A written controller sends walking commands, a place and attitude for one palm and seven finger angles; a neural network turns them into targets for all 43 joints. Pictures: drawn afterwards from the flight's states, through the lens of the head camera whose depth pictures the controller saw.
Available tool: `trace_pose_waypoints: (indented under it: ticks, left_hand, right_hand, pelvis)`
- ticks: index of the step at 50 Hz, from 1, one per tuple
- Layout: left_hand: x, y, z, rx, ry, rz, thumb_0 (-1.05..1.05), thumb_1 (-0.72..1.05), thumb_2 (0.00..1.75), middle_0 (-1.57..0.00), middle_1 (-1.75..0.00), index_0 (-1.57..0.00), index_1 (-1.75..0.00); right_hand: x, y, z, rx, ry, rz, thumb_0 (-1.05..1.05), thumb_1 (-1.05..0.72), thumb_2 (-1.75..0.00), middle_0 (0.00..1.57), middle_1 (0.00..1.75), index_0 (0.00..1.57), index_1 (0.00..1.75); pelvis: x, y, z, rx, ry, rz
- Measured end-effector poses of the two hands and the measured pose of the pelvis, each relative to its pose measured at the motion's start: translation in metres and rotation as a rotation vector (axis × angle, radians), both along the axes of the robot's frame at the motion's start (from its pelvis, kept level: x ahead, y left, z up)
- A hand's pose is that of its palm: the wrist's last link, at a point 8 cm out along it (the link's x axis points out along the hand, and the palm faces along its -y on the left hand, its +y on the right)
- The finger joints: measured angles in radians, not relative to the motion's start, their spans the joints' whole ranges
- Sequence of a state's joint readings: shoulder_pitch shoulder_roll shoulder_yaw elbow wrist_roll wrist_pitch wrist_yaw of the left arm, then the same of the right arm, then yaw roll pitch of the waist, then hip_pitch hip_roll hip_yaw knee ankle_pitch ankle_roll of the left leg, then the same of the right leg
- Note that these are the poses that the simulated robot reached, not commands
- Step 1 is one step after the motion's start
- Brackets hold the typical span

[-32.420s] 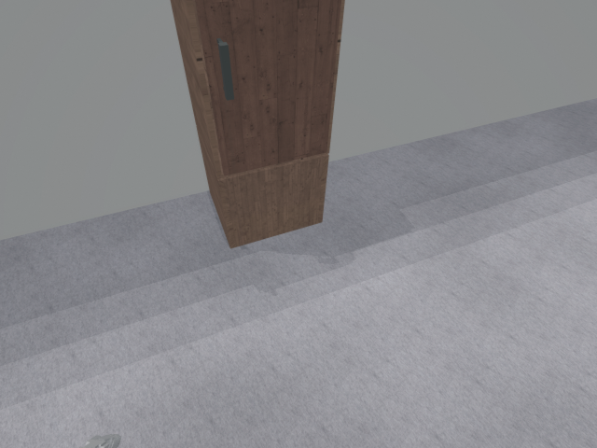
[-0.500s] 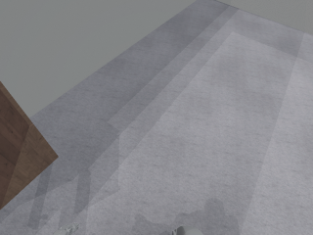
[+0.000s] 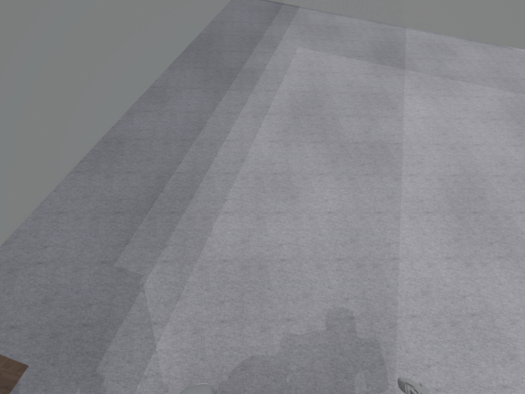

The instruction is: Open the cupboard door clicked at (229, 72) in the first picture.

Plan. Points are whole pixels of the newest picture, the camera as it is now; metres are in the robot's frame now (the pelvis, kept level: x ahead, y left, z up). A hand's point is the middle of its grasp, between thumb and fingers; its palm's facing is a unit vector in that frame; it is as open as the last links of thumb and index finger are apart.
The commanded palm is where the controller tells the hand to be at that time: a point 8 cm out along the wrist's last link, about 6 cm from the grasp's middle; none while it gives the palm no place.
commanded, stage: walk to a spot facing it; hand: left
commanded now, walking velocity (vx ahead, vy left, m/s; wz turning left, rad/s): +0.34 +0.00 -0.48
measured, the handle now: out of the picture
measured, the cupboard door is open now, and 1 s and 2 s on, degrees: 39 39 39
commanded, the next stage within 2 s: turn to face it in 0.88 s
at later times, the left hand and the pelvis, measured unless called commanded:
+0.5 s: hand (229, 266) +0.37 +0.09 -0.15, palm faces -0.23 -0.95 -0.22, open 7.4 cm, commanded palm none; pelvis +0.20 -0.07 +0.00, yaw -12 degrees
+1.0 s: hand (235, 218) +0.50 +0.09 -0.17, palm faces -0.23 -0.96 -0.15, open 7.4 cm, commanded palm none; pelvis +0.44 -0.08 +0.02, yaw -18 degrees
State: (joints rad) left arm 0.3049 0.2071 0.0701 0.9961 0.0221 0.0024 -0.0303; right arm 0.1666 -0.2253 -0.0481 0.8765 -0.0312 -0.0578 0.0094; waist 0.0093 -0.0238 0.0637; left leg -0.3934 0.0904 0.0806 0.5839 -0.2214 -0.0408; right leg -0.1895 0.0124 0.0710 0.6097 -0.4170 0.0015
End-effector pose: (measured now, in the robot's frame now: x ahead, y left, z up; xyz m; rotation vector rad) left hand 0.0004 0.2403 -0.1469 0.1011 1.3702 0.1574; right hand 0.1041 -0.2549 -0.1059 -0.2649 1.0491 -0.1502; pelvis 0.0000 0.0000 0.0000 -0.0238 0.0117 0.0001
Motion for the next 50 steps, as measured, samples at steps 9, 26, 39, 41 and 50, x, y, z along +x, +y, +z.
trace_pose_waypoints:
  ticks: [9,26,39,41,50]
  left_hand:
    - [0.144,0.007,0.019,-0.001,-0.125,-0.122,0.01,0.91,0.9,-0.2,-0.3,-0.2,-0.3]
    - [0.371,-0.104,0.027,0.03,-0.259,-0.339,0.0,0.91,0.9,-0.2,-0.3,-0.2,-0.3]
    - [0.38,-0.084,0.005,0.002,0.017,-0.228,0.0,0.92,0.9,-0.21,-0.3,-0.2,-0.3]
    - [0.389,-0.079,-0.006,-0.005,0.061,-0.221,0.0,0.92,0.9,-0.21,-0.3,-0.2,-0.3]
    - [0.511,-0.097,0.009,-0.02,-0.019,-0.29,0.01,0.91,0.9,-0.2,-0.3,-0.2,-0.3]
  right_hand:
    - [-0.026,0.021,0.001,0.037,0.174,-0.131,0.0,-0.91,-0.9,0.2,0.3,0.2,0.3]
    - [0.012,-0.041,-0.03,0.134,0.403,-0.406,0.01,-0.91,-0.9,0.2,0.3,0.2,0.3]
    - [0.276,-0.076,-0.001,0.061,0.042,-0.269,0.0,-0.91,-0.9,0.2,0.3,0.2,0.3]
    - [0.307,-0.075,-0.005,0.04,0.002,-0.256,0.0,-0.91,-0.9,0.2,0.3,0.2,0.3]
    - [0.309,-0.06,-0.001,0.051,0.131,-0.368,-0.01,-0.94,-0.9,0.2,0.3,0.2,0.3]
  pelvis:
    - [0.066,0.002,0.017,0.006,0.007,-0.091]
    - [0.21,-0.07,0.005,0.027,-0.014,-0.223]
    - [0.344,-0.077,0.008,-0.01,-0.011,-0.256]
    - [0.367,-0.072,-0.001,-0.011,-0.017,-0.268]
    - [0.435,-0.077,0.016,0.004,-0.025,-0.312]
